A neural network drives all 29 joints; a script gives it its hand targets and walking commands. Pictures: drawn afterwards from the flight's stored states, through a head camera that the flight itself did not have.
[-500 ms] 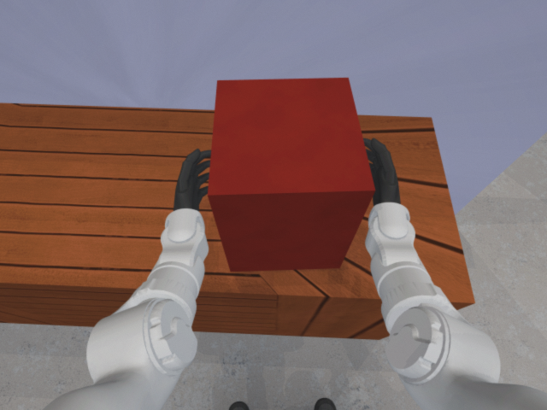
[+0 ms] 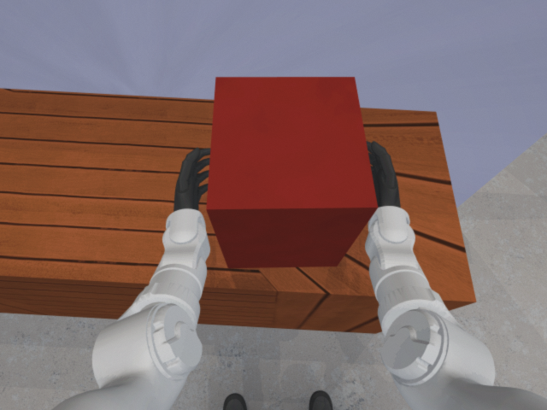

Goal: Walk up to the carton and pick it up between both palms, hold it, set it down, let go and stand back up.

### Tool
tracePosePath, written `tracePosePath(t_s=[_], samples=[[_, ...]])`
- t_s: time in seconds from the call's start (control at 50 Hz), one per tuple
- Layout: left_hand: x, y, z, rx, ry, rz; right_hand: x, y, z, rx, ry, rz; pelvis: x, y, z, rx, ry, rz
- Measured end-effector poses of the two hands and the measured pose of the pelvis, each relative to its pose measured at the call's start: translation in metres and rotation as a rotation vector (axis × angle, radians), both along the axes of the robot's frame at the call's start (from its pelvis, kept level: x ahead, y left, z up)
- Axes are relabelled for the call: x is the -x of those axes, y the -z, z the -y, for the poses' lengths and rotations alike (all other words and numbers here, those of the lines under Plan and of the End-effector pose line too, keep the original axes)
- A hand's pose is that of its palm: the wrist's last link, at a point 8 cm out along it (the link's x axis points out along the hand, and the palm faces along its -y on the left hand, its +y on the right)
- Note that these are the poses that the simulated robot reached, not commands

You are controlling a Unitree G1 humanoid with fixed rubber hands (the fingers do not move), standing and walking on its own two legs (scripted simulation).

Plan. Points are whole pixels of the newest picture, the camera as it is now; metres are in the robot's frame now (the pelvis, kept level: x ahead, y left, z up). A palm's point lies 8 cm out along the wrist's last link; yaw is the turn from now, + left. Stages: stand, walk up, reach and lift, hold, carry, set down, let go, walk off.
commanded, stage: set down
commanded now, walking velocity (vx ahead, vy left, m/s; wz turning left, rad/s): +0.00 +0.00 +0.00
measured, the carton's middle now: (284, 183) +0.46 +0.00 -0.04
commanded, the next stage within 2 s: none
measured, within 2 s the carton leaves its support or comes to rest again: neither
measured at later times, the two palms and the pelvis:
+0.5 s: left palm (188, 199) +0.43 +0.15 -0.03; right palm (379, 194) +0.43 -0.15 -0.01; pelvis +0.00 +0.00 +0.00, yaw +0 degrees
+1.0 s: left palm (145, 190) +0.44 +0.21 -0.01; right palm (413, 179) +0.44 -0.19 +0.01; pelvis -0.01 +0.01 -0.03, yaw -2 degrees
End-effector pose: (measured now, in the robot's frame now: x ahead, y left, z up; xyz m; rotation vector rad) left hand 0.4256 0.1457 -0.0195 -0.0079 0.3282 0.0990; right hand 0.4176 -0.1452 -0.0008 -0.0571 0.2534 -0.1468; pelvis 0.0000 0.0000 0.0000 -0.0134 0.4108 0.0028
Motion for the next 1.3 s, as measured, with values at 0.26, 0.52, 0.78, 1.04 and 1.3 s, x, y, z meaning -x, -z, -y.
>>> tracePosePath(t_s=[0.26,0.52,0.78,1.04,1.3], samples=[[-0.002,0.001,-0.001,-0.011,0.002,-0.001,-0.004,0.005,0.0,-0.007,-0.001,-0.014,-0.004,0.001,0.002,0.0,-0.004,-0.011],[-0.009,0.009,-0.004,-0.011,0.012,-0.026,-0.012,0.013,0.0,-0.01,-0.027,-0.049,-0.003,0.005,0.001,0.005,0.002,-0.052],[-0.02,0.014,-0.031,-0.015,-0.033,-0.051,-0.021,0.02,0.01,-0.029,-0.021,-0.07,-0.003,0.022,-0.008,0.03,0.011,-0.157],[-0.018,-0.009,-0.064,-0.062,-0.046,0.022,-0.027,-0.015,0.056,-0.028,0.024,-0.031,0.01,0.031,-0.009,0.042,0.013,-0.156],[-0.011,-0.049,-0.039,-0.017,-0.025,0.029,-0.019,-0.042,0.074,-0.032,-0.042,-0.023,0.028,0.026,0.008,0.005,0.025,-0.107]])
